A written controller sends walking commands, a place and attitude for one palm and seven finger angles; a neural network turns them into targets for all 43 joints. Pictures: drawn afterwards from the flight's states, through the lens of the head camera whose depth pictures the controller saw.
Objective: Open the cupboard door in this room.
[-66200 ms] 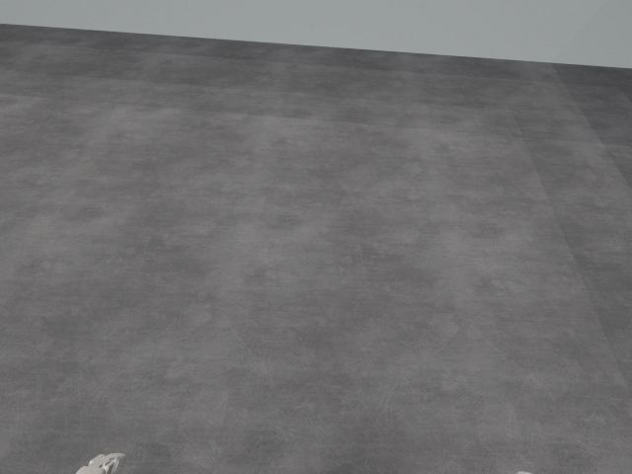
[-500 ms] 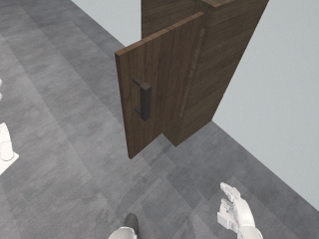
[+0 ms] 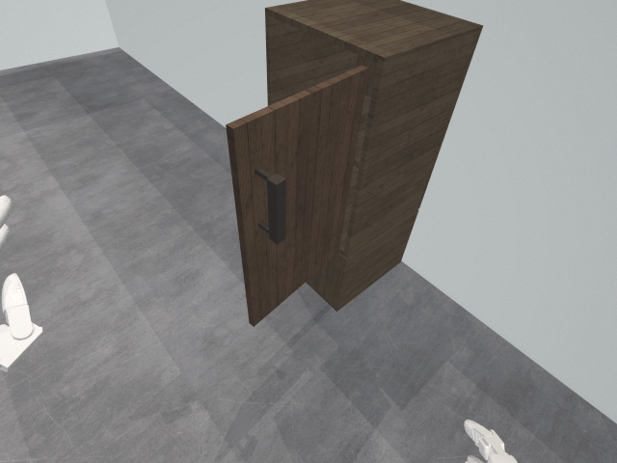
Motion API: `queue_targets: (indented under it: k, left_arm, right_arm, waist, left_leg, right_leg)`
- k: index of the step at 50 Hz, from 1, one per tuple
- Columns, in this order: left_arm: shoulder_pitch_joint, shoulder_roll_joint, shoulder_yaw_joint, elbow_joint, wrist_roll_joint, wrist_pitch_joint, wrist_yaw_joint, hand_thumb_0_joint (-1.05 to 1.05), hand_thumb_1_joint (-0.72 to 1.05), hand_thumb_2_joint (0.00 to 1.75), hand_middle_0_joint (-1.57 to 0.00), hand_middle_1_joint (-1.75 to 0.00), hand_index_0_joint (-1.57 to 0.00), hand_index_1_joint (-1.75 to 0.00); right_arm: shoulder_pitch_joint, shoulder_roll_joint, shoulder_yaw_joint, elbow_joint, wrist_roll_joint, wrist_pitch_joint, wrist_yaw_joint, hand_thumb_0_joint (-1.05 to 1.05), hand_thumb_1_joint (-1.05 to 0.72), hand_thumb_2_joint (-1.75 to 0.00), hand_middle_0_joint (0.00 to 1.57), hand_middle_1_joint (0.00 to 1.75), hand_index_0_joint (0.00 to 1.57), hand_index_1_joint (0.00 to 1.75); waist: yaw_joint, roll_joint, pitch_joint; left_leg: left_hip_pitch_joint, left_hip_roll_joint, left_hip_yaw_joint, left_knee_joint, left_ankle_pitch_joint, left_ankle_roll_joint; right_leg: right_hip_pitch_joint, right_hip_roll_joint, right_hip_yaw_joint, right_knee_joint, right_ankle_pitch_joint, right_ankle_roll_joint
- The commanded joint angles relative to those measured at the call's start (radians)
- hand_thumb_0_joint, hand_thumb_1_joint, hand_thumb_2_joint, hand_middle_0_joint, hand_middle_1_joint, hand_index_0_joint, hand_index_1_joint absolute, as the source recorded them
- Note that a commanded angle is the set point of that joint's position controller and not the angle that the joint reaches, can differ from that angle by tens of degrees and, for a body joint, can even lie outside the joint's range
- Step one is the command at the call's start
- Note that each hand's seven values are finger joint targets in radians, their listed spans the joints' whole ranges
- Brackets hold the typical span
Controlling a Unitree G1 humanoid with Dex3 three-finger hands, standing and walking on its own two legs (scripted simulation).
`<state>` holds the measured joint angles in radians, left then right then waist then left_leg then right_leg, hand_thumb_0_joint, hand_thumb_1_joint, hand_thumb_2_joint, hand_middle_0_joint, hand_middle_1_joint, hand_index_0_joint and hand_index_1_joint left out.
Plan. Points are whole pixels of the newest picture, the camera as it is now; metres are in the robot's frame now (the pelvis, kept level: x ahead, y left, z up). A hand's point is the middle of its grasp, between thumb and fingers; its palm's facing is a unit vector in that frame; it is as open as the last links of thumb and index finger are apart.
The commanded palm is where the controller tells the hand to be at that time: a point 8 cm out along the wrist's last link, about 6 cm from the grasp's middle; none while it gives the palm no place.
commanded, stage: stop stepping back and stand still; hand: left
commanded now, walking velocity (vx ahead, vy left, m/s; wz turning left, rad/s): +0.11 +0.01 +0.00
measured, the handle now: (269, 205) +0.56 +0.11 +0.00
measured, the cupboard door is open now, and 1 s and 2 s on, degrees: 97 97 97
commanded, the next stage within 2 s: let the arm hang, fingers relaxed in 0.16 s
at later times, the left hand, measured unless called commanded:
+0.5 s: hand out of the picture +0.13 +0.18 -0.15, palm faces +0.04 -0.98 -0.22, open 7.4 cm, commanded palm none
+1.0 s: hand out of the picture -0.04 +0.15 -0.16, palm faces +0.09 -0.98 -0.19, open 7.3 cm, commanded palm none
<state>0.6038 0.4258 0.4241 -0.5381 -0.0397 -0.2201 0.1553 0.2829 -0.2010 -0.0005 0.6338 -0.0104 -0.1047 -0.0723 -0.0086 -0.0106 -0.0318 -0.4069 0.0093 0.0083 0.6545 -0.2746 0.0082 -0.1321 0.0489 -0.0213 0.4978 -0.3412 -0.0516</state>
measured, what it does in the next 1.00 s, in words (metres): stands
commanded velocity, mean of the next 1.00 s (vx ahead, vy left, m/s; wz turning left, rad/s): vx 0.00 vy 0.00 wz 0.00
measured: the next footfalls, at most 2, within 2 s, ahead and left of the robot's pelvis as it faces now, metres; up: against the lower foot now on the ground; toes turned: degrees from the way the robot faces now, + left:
none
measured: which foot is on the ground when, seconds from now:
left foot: down 0.00-1.00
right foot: down 0.00-1.00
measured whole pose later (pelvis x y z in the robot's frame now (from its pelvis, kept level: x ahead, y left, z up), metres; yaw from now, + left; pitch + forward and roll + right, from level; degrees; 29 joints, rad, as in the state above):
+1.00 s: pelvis +0.02 -0.01 +0.01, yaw +2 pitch -3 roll +0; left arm 0.36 0.12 0.00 1.17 0.00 0.00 0.04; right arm 0.28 -0.12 0.02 1.16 -0.02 0.02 -0.04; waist 0.00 0.03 0.05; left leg -0.23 -0.01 0.00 0.43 -0.15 0.01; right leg -0.06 0.04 -0.06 0.41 -0.30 -0.06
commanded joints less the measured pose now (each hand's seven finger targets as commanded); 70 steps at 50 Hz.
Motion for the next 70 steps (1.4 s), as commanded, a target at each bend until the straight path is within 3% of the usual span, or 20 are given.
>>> queue_targets:
  k: [1, 3, 5, 6, 8, 10, 12, 13, 14, 16, 19, 20, 24, 25, 29, 32, 35, 42, 51, 70]
  left_arm:
    - [-0.212, 0.141, 0.076, -0.059, 0.002, -0.036, 0.028, 0.0, 0.9, 0.9, -0.2, -0.3, -0.2, -0.3]
    - [-0.237, 0.137, 0.069, -0.082, 0.003, -0.038, 0.021, 0.0, 0.9, 0.9, -0.2, -0.3, -0.2, -0.3]
    - [-0.244, 0.157, 0.084, -0.1, 0.007, -0.046, 0.013, 0.0, 0.9, 0.9, -0.2, -0.3, -0.2, -0.3]
    - [-0.245, 0.166, 0.091, -0.117, 0.015, -0.05, 0.014, 0.0, 0.9, 0.9, -0.2, -0.3, -0.2, -0.3]
    - [-0.193, 0.154, 0.089, -0.149, 0.017, -0.052, 0.015, 0.0, 0.9, 0.9, -0.2, -0.3, -0.2, -0.3]
    - [-0.105, 0.17, 0.116, -0.203, 0.016, -0.048, 0.015, 0.0, 0.9, 0.9, -0.2, -0.3, -0.2, -0.3]
    - [-0.044, 0.166, 0.126, -0.205, 0.011, -0.046, 0.014, 0.0, 0.9, 0.9, -0.2, -0.3, -0.2, -0.3]
    - [-0.12, -0.07, -0.299, 0.67, 0.095, 0.137, -0.127, 0.0, 0.9, 0.9, -0.2, -0.3, -0.2, -0.3]
    - [-0.143, -0.107, -0.314, 0.7, 0.072, 0.202, -0.138, 0.0, 0.9, 0.9, -0.2, -0.3, -0.2, -0.3]
    - [-0.216, -0.104, -0.337, 0.759, 0.072, 0.205, -0.143, 0.0, 0.9, 0.9, -0.2, -0.3, -0.2, -0.3]
    - [-0.302, -0.062, -0.337, 0.917, 0.073, 0.207, -0.141, 0.0, 0.9, 0.9, -0.2, -0.3, -0.2, -0.3]
    - [-0.327, -0.064, -0.345, 0.985, 0.072, 0.213, -0.137, 0.0, 0.9, 0.9, -0.2, -0.3, -0.2, -0.3]
    - [-0.337, -0.096, -0.374, 1.245, 0.055, 0.227, -0.123, 0.0, 0.9, 0.9, -0.2, -0.3, -0.2, -0.3]
    - [-0.323, -0.093, -0.378, 1.308, 0.053, 0.226, -0.123, 0.0, 0.9, 0.9, -0.2, -0.3, -0.2, -0.3]
    - [-0.287, -0.14, -0.376, 1.472, 0.049, 0.215, -0.125, 0.0, 0.9, 0.9, -0.2, -0.3, -0.2, -0.3]
    - [-0.284, -0.145, -0.389, 1.546, 0.046, 0.209, -0.125, 0.0, 0.9, 0.9, -0.2, -0.3, -0.2, -0.3]
    - [-0.263, -0.154, -0.399, 1.605, 0.044, 0.207, -0.124, 0.0, 0.9, 0.9, -0.2, -0.3, -0.2, -0.3]
    - [-0.207, -0.191, -0.416, 1.677, 0.042, 0.213, -0.117, 0.0, 0.9, 0.9, -0.2, -0.3, -0.2, -0.3]
    - [-0.167, -0.225, -0.414, 1.695, 0.042, 0.211, -0.11, 0.0, 0.9, 0.9, -0.2, -0.3, -0.2, -0.3]
    - [-0.154, -0.253, -0.406, 1.687, 0.043, 0.204, -0.105, 0.0, 0.9, 0.9, -0.2, -0.3, -0.2, -0.3]
  right_arm:
    - [-0.118, -0.129, -0.042, -0.119, 0.008, -0.053, -0.017, 0.0, -0.9, -0.9, 0.2, 0.3, 0.2, 0.3]
    - [-0.134, -0.154, -0.045, -0.141, 0.012, -0.059, -0.023, 0.0, -0.9, -0.9, 0.2, 0.3, 0.2, 0.3]
    - [-0.141, -0.131, -0.027, -0.131, 0.002, -0.074, -0.025, 0.0, -0.9, -0.9, 0.2, 0.3, 0.2, 0.3]
    - [-0.142, -0.112, -0.023, -0.129, -0.006, -0.083, -0.024, 0.0, -0.9, -0.9, 0.2, 0.3, 0.2, 0.3]
    - [-0.147, -0.105, -0.026, -0.127, -0.009, -0.095, -0.012, 0.0, -0.9, -0.9, 0.2, 0.3, 0.2, 0.3]
    - [-0.15, -0.113, -0.023, -0.14, -0.005, -0.1, -0.004, 0.0, -0.9, -0.9, 0.2, 0.3, 0.2, 0.3]
    - [-0.148, -0.105, -0.019, -0.154, -0.004, -0.09, 0.001, 0.0, -0.9, -0.9, 0.2, 0.3, 0.2, 0.3]
    - [-0.178, -0.236, -0.074, 0.12, 0.011, -0.083, 0.079, 0.0, -0.9, -0.9, 0.2, 0.3, 0.2, 0.3]
    - [-0.09, -0.13, -0.065, 0.116, 0.021, -0.019, 0.077, 0.0, -0.9, -0.9, 0.2, 0.3, 0.2, 0.3]
    - [-0.055, -0.145, -0.055, 0.112, -0.001, 0.019, 0.069, 0.0, -0.9, -0.9, 0.2, 0.3, 0.2, 0.3]
    - [-0.111, -0.166, -0.049, 0.111, -0.013, 0.064, 0.067, 0.0, -0.9, -0.9, 0.2, 0.3, 0.2, 0.3]
    - [-0.125, -0.159, -0.047, 0.126, -0.018, 0.075, 0.066, 0.0, -0.9, -0.9, 0.2, 0.3, 0.2, 0.3]
    - [-0.105, -0.121, -0.015, 0.231, -0.023, 0.099, 0.056, 0.0, -0.9, -0.9, 0.2, 0.3, 0.2, 0.3]
    - [-0.12, -0.124, -0.01, 0.252, -0.019, 0.1, 0.052, 0.0, -0.9, -0.9, 0.2, 0.3, 0.2, 0.3]
    - [-0.077, -0.076, -0.008, 0.338, -0.018, 0.102, 0.037, 0.0, -0.9, -0.9, 0.2, 0.3, 0.2, 0.3]
    - [-0.028, -0.077, -0.01, 0.387, -0.011, 0.104, 0.03, 0.0, -0.9, -0.9, 0.2, 0.3, 0.2, 0.3]
    - [-0.01, -0.08, -0.009, 0.425, -0.004, 0.106, 0.025, 0.0, -0.9, -0.9, 0.2, 0.3, 0.2, 0.3]
    - [0.033, -0.044, -0.003, 0.483, -0.006, 0.115, 0.024, 0.0, -0.9, -0.9, 0.2, 0.3, 0.2, 0.3]
    - [0.068, 0.001, -0.002, 0.514, -0.01, 0.117, 0.026, 0.0, -0.9, -0.9, 0.2, 0.3, 0.2, 0.3]
    - [0.097, 0.026, -0.006, 0.512, -0.009, 0.109, 0.021, 0.0, -0.9, -0.9, 0.2, 0.3, 0.2, 0.3]
  waist:
    - [-0.025, 0.016, 0.098]
    - [-0.013, 0.147, 0.097]
    - [-0.013, 0.262, 0.079]
    - [-0.014, 0.202, 0.07]
    - [0.004, 0.125, 0.024]
    - [0.019, 0.183, -0.044]
    - [0.007, 0.155, -0.061]
    - [-0.018, 0.016, -0.046]
    - [-0.019, -0.03, -0.105]
    - [-0.018, -0.17, -0.09]
    - [-0.003, -0.274, -0.014]
    - [-0.003, -0.249, 0.016]
    - [0.007, 0.07, 0.027]
    - [0.021, 0.104, 0.045]
    - [0.012, 0.202, 0.004]
    - [0.002, 0.121, -0.024]
    - [0.002, 0.037, 0.027]
    - [0.002, -0.017, 0.123]
    - [0.004, -0.008, 0.17]
    - [0.008, 0.013, 0.154]
  left_leg:
    - [0.177, 0.036, -0.018, -0.106, -0.032, 0.016]
    - [0.226, 0.127, -0.202, -0.259, -0.061, 0.071]
    - [0.135, 0.246, -0.449, -0.494, -0.349, 0.119]
    - [0.096, 0.272, -0.472, -0.537, -0.365, 0.144]
    - [0.09, 0.237, -0.345, -0.484, -0.223, 0.138]
    - [0.109, 0.159, -0.179, -0.409, -0.127, 0.08]
    - [0.064, 0.083, -0.093, -0.314, -0.046, 0.027]
    - [0.03, 0.072, -0.06, -0.022, 0.189, 0.016]
    - [0.126, 0.08, -0.048, -0.001, 0.172, -0.006]
    - [0.095, 0.063, -0.063, 0.023, 0.21, 0.012]
    - [0.064, 0.028, -0.057, 0.014, 0.188, 0.023]
    - [0.083, 0.027, -0.052, 0.002, 0.208, 0.021]
    - [0.142, 0.09, -0.156, -0.186, 0.371, 0.054]
    - [0.13, 0.096, -0.169, -0.211, 0.332, 0.059]
    - [0.179, 0.077, -0.134, -0.234, 0.245, 0.04]
    - [0.236, 0.084, -0.119, -0.228, 0.285, 0.035]
    - [0.256, 0.088, -0.107, -0.236, 0.302, 0.035]
    - [0.242, 0.081, -0.096, -0.275, 0.207, 0.034]
    - [0.212, 0.069, -0.086, -0.283, 0.134, 0.032]
    - [0.203, 0.071, -0.083, -0.266, 0.198, 0.034]
  right_leg:
    - [-0.264, -0.198, 0.171, -0.15, -0.221, -0.057]
    - [-0.277, -0.06, 0.073, 0.006, -0.075, 0.019]
    - [-0.226, -0.01, 0.012, 0.224, -0.126, 0.055]
    - [-0.204, -0.029, 0.032, 0.287, -0.139, 0.053]
    - [-0.114, -0.046, 0.029, 0.177, -0.12, 0.047]
    - [0.002, -0.036, -0.011, -0.025, -0.019, 0.042]
    - [0.066, -0.067, 0.045, -0.127, 0.078, 0.02]
    - [-0.072, -0.209, 0.087, -0.011, 0.393, -0.006]
    - [-0.14, -0.246, 0.167, -0.011, 0.451, -0.033]
    - [-0.128, -0.228, 0.129, 0.005, 0.471, -0.047]
    - [-0.103, -0.226, 0.113, -0.006, 0.525, -0.061]
    - [-0.125, -0.226, 0.112, -0.013, 0.512, -0.059]
    - [-0.062, -0.135, 0.071, -0.023, 0.224, 0.011]
    - [-0.044, -0.127, 0.073, -0.058, 0.163, 0.014]
    - [0.012, -0.15, 0.095, -0.137, 0.193, -0.012]
    - [0.026, -0.156, 0.084, -0.165, 0.248, -0.01]
    - [-0.002, -0.152, 0.073, -0.189, 0.268, -0.004]
    - [-0.057, -0.147, 0.074, -0.222, 0.134, -0.003]
    - [-0.108, -0.146, 0.078, -0.224, 0.032, -0.009]
    - [-0.076, -0.142, 0.075, -0.207, 0.119, -0.002]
